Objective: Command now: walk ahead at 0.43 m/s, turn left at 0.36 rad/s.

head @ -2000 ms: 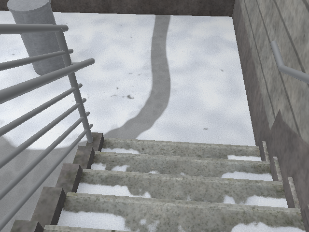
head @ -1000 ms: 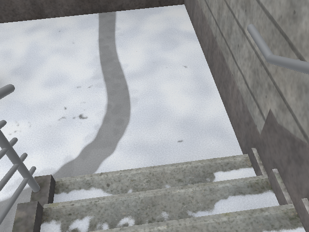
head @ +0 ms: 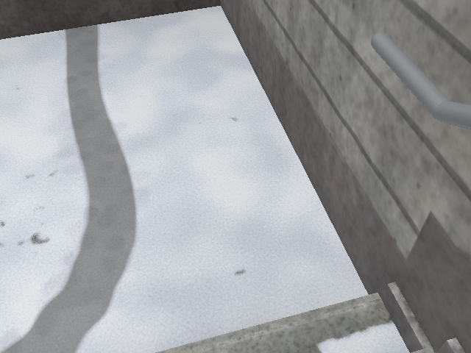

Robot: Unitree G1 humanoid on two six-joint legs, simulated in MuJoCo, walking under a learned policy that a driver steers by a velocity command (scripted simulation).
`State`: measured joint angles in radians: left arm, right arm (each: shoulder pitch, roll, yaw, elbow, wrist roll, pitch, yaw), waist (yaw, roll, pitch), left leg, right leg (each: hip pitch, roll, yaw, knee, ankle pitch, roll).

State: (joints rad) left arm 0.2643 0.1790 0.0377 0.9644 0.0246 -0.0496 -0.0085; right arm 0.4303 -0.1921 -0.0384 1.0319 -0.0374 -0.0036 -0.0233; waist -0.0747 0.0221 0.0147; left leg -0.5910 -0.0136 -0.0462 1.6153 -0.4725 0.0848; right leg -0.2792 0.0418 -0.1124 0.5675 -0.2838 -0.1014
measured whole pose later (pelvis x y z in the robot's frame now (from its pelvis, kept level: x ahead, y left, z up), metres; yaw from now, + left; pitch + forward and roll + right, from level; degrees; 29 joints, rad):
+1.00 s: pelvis +0.17 -0.03 -0.17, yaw +27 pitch -2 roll -2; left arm 0.04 0.22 0.00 0.57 0.02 0.16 0.02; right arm 0.32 -0.20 0.04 0.70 -0.02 0.03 -0.07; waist -0.08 -0.05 -0.01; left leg -0.45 -0.11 -0.18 0.59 -0.11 0.08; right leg -0.91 0.17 0.05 2.06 -0.40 0.14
